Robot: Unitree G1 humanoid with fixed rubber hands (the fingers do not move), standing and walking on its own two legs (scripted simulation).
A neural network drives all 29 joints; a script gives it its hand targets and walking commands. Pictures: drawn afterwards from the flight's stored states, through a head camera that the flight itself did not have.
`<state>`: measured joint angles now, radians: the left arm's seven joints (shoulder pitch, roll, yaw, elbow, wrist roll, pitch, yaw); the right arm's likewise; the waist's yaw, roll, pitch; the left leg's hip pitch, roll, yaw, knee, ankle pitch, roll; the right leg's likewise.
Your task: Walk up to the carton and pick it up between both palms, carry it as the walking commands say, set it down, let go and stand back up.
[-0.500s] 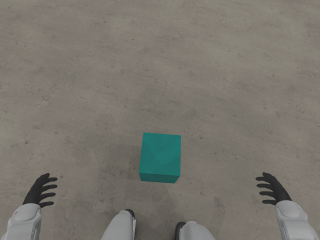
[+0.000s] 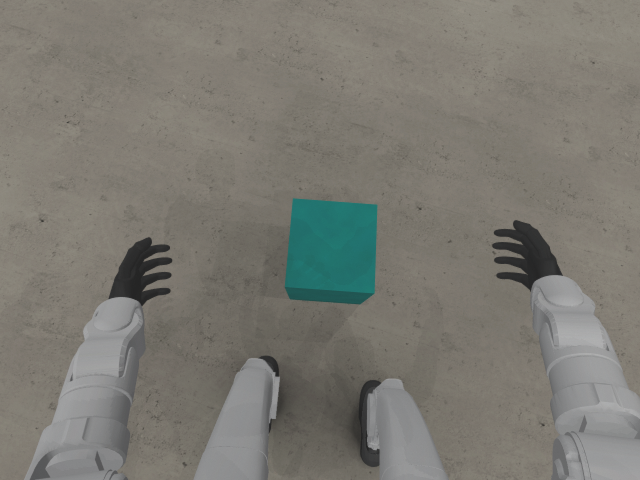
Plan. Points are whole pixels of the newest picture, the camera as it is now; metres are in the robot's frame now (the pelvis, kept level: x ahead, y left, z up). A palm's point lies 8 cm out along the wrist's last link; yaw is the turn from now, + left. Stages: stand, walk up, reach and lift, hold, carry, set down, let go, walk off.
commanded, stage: reach and lift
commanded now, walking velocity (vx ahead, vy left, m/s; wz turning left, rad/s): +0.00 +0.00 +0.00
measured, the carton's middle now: (329, 256) +0.48 +0.01 -0.58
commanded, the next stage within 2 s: none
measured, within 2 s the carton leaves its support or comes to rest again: neither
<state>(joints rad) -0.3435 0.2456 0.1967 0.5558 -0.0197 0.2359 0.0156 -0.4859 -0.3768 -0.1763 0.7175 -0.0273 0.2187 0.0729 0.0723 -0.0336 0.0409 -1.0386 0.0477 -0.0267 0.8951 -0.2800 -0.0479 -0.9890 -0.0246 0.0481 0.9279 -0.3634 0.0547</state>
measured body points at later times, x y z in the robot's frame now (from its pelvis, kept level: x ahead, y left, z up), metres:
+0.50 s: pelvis -0.01 +0.00 -0.03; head +0.27 +0.00 +0.32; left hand +0.44 +0.24 -0.15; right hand +0.47 -0.21 -0.15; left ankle +0.07 +0.15 -0.67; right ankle +0.03 -0.15 -0.67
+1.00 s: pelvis -0.02 +0.01 -0.07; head +0.31 +0.01 +0.23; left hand +0.51 +0.21 -0.20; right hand +0.52 -0.18 -0.19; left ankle +0.07 +0.15 -0.67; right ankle +0.03 -0.15 -0.67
